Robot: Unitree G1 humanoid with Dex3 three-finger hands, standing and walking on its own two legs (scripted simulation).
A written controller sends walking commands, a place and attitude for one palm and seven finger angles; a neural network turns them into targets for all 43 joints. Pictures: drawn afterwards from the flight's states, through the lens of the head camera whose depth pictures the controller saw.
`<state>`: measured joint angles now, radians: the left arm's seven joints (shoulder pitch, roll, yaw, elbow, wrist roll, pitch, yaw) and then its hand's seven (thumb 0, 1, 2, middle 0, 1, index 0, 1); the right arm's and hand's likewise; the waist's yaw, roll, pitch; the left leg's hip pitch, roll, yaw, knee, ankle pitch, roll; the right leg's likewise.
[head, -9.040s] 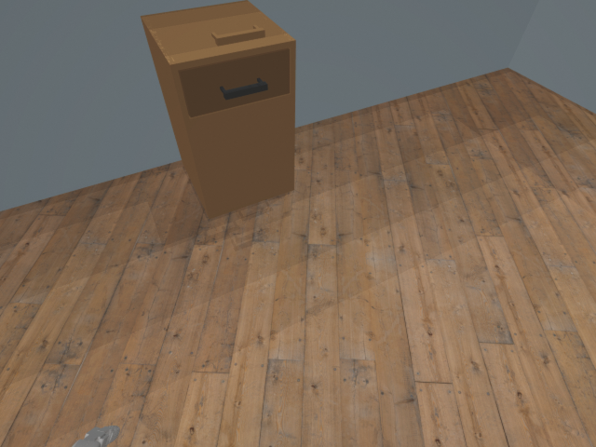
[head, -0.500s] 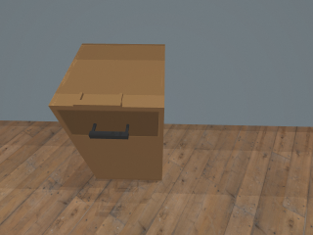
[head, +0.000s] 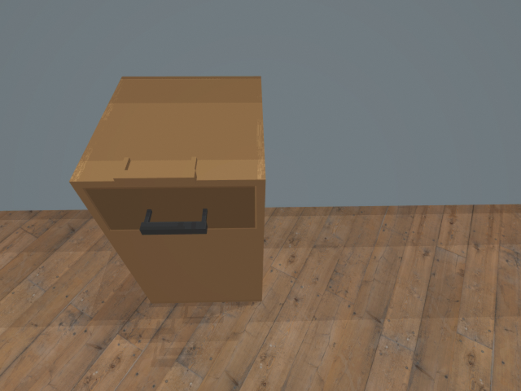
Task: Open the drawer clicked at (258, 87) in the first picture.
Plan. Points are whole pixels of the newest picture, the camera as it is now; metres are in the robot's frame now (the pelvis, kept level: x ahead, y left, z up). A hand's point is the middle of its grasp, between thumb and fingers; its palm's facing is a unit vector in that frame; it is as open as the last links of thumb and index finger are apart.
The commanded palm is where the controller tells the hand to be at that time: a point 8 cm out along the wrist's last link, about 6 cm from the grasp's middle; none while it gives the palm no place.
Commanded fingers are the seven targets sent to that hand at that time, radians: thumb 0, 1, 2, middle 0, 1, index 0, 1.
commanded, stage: look again from close up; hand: left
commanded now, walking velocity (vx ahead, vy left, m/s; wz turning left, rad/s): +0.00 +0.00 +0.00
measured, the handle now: (175, 220) +0.51 +0.23 -0.16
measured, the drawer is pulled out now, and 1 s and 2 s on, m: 0.00 0.00 0.00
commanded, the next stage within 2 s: raise the hand with hooked fingers in 0.40 s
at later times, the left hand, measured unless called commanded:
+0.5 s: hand out of the picture -0.03 +0.17 -0.18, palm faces +0.01 -0.98 -0.19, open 7.4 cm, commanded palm +0.08 +0.22 -0.06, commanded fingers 0.00 0.88 0.89 -0.20 -0.31 -0.20 -0.31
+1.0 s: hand out of the picture +0.10 +0.20 -0.08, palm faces -0.08 -0.13 -0.99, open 9.0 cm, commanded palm +0.13 +0.22 +0.00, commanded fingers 0.00 0.29 0.64 -0.24 -0.69 -0.24 -0.69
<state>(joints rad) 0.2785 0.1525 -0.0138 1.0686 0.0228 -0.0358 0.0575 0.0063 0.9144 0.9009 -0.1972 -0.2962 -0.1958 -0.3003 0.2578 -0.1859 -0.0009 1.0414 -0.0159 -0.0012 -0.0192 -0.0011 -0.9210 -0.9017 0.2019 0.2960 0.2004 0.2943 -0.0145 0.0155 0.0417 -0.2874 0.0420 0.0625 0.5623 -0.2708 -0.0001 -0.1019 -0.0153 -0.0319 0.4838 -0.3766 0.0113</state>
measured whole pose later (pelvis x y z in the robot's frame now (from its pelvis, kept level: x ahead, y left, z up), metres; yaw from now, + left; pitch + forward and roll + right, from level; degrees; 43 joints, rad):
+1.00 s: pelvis -0.05 -0.04 -0.05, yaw +0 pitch +10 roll +2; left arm 0.46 0.34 -0.08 0.06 1.10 -0.06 0.45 0.00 0.51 0.73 -0.24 -0.55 -0.24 -0.55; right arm 0.06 -0.26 -0.06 0.54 -0.08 0.05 -0.01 0.01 -0.91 -0.90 0.20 0.30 0.20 0.29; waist 0.12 -0.02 -0.13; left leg -0.73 0.07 0.04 0.87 -0.31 -0.02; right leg -0.61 -0.01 -0.05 0.96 -0.53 -0.06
